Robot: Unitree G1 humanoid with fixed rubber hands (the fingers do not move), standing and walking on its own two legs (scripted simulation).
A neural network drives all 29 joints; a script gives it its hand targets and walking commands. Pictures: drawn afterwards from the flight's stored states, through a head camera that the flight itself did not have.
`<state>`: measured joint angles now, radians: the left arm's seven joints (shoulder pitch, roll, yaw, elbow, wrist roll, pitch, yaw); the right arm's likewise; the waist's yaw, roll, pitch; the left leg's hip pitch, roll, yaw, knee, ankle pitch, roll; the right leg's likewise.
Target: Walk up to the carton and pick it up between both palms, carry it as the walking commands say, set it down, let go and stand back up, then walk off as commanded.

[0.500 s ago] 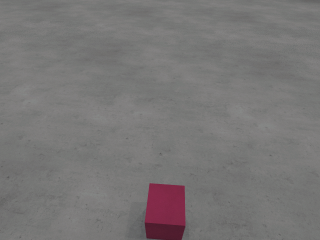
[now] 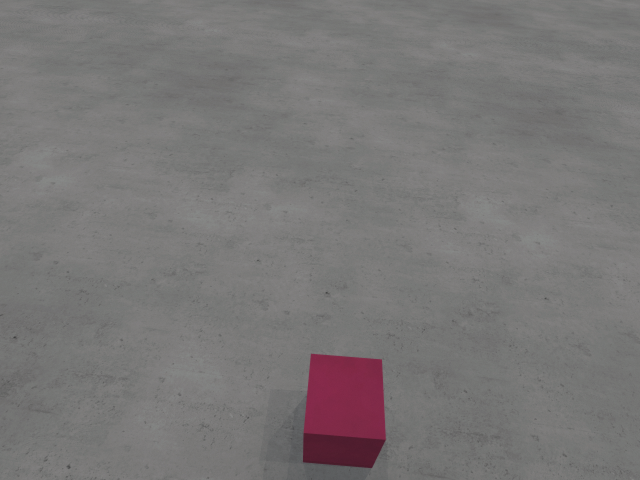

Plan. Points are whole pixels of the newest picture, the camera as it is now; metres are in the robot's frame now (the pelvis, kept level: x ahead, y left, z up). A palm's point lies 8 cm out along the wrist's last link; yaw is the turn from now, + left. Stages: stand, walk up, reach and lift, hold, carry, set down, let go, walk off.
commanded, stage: walk off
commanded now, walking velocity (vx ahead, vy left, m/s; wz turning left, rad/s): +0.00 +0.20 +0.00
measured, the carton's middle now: (341, 411) +0.47 -0.06 -0.64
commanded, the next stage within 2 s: none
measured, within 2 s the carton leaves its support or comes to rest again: neither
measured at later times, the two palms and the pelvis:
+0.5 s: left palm out of the picture +0.02 +0.30 -0.12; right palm out of the picture +0.01 -0.18 -0.15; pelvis +0.01 +0.06 +0.01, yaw -3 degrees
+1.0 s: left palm out of the picture +0.06 +0.43 -0.15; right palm out of the picture +0.09 -0.07 -0.13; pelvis +0.03 +0.17 +0.00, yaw -4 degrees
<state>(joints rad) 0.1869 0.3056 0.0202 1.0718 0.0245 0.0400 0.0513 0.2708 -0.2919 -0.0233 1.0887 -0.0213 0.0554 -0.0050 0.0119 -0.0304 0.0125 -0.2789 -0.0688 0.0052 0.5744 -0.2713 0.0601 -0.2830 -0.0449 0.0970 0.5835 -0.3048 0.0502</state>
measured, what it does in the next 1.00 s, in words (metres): steps to the left: right foot, then left foot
